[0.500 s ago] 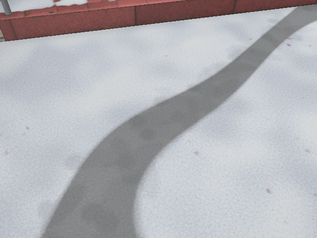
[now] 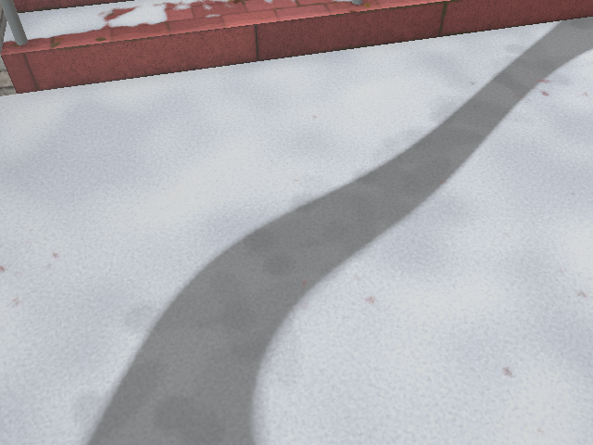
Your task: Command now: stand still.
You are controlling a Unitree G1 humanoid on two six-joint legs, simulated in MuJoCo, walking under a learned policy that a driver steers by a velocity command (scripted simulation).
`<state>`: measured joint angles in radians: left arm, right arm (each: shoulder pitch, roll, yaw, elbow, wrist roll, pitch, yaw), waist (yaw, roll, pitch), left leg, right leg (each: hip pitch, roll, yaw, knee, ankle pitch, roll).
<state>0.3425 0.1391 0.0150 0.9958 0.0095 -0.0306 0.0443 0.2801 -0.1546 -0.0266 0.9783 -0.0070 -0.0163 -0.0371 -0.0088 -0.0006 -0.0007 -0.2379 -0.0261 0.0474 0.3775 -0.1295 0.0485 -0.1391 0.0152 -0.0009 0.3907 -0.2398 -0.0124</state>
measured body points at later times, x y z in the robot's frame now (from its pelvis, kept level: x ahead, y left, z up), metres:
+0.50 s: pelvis +0.01 +0.00 +0.00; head +0.02 +0.00 +0.45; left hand +0.00 +0.21 -0.16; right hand +0.02 -0.22 -0.16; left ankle +0.05 +0.09 -0.74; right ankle -0.02 -0.11 -0.74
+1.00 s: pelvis +0.02 -0.01 +0.00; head +0.03 +0.00 +0.45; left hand -0.01 +0.20 -0.16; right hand +0.01 -0.22 -0.16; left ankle +0.05 +0.09 -0.74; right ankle -0.02 -0.11 -0.74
